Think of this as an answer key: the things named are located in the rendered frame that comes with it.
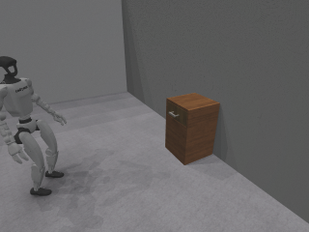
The right robot hand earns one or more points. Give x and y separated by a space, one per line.
14 149

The drawer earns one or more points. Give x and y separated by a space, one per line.
182 118

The handle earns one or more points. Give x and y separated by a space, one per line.
171 113

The robot left forearm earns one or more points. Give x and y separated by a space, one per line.
45 106

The left robot hand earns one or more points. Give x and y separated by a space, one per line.
58 117

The humanoid robot torso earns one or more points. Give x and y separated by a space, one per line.
18 103

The robot left upper arm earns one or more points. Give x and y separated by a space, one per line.
34 97

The cabinet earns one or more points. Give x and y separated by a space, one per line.
195 141

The robot right forearm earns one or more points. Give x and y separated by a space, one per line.
6 133

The left robot thigh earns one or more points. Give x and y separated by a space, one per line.
48 137

